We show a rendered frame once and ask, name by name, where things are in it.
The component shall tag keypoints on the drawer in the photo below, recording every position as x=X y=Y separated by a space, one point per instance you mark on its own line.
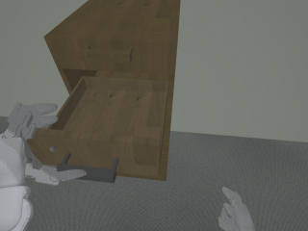
x=107 y=118

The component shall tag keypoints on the cabinet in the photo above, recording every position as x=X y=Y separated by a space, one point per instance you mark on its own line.
x=147 y=28

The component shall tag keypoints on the robot left hand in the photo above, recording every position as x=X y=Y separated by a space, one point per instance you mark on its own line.
x=24 y=121

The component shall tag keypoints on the handle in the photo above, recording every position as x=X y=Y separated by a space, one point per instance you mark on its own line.
x=105 y=55
x=98 y=174

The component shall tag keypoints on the robot right hand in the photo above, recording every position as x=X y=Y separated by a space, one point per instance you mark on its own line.
x=240 y=218

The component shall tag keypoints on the robot left forearm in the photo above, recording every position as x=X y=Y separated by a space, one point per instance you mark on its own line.
x=16 y=211

